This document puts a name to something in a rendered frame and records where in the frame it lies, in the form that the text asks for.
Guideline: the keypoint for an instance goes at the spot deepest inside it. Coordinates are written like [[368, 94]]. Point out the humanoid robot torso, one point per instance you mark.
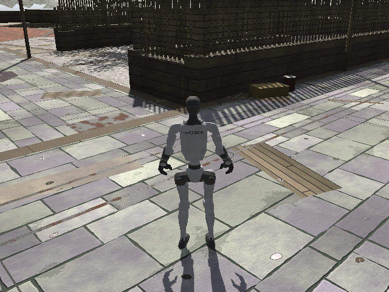
[[193, 147]]

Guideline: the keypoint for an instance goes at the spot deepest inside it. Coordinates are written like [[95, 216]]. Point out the left robot foot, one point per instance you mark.
[[183, 243]]

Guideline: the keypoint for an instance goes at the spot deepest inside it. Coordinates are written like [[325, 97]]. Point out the right robot forearm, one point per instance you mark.
[[225, 157]]

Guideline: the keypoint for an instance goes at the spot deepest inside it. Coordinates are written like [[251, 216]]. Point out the right robot upper arm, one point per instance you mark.
[[212, 127]]

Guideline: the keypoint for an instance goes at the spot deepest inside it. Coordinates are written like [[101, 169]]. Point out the robot right hand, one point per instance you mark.
[[225, 166]]

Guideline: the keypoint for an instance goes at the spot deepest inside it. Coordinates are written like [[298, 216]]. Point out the left robot forearm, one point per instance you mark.
[[164, 158]]

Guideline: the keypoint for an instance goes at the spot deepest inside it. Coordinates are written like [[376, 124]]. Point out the left robot upper arm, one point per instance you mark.
[[174, 128]]

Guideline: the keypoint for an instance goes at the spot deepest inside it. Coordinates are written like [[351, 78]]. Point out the robot left hand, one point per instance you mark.
[[162, 167]]

